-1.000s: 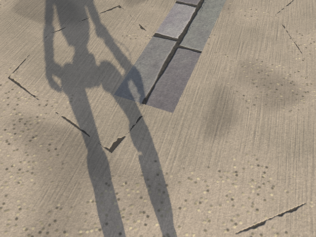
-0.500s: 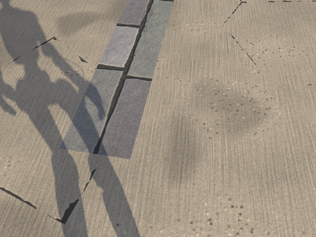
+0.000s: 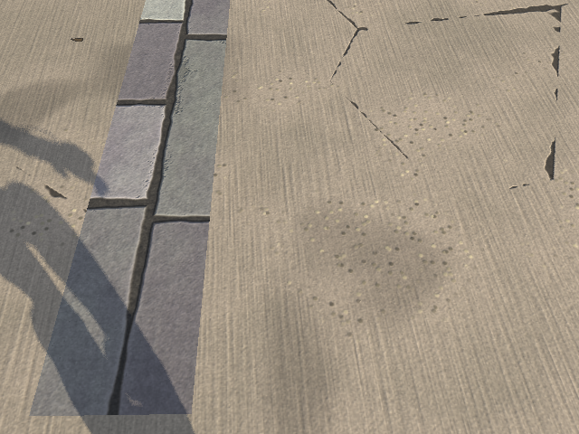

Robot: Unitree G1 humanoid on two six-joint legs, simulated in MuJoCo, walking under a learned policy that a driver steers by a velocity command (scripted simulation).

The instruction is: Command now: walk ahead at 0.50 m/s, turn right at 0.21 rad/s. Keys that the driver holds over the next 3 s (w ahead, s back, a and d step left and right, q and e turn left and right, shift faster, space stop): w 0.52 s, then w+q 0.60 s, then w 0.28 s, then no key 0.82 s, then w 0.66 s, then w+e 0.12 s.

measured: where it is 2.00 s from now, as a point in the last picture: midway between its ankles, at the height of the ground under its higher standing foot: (286, 274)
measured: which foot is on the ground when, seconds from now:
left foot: down 0.00-0.46, up 0.48-0.98, down 1.00-1.00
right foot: up 0.00-0.42, down 0.44-1.00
